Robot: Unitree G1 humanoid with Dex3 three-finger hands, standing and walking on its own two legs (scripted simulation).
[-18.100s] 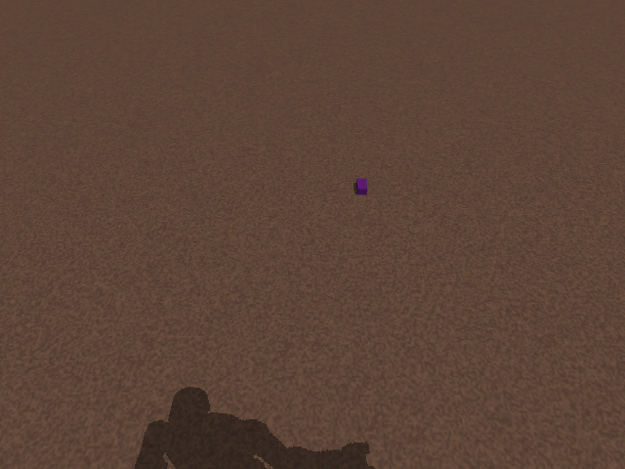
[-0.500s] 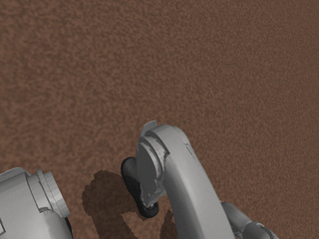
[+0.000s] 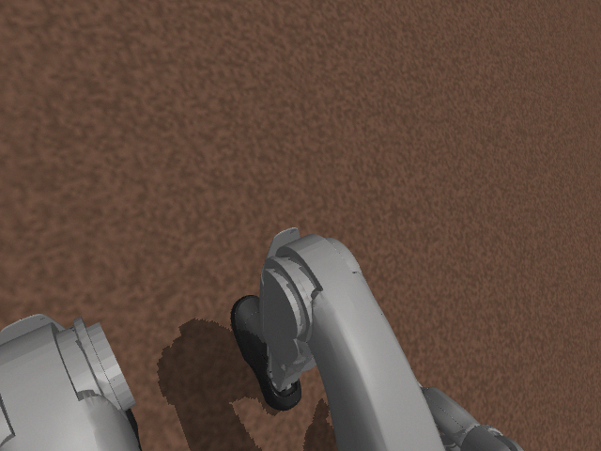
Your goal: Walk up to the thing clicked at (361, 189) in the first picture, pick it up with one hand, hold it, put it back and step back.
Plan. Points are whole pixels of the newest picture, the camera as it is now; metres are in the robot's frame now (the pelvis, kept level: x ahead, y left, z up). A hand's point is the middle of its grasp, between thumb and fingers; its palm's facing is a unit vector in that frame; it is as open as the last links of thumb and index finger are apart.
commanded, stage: settle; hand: left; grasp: from above
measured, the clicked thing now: out of the picture +0.45 +0.36 -0.29
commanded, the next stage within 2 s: lift in 0.70 s
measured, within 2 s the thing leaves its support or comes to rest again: leaves its support in 0.04 s
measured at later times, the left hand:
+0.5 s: hand out of the picture +0.44 +0.37 -0.17, palm faces -0.44 -0.12 -0.89, open 7.2 cm
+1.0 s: hand out of the picture +0.43 +0.37 -0.11, palm faces -0.45 -0.13 -0.88, open 7.2 cm
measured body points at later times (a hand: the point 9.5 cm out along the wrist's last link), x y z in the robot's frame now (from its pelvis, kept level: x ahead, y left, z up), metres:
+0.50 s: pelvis +0.00 +0.00 +0.01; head +0.24 +0.12 +0.37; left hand +0.46 +0.37 -0.12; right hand +0.10 -0.26 -0.07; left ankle +0.06 +0.12 -0.27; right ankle +0.12 -0.12 -0.27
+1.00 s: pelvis -0.01 -0.01 +0.04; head +0.22 +0.10 +0.41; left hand +0.45 +0.37 -0.05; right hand +0.08 -0.27 -0.06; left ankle +0.06 +0.12 -0.27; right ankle +0.12 -0.12 -0.27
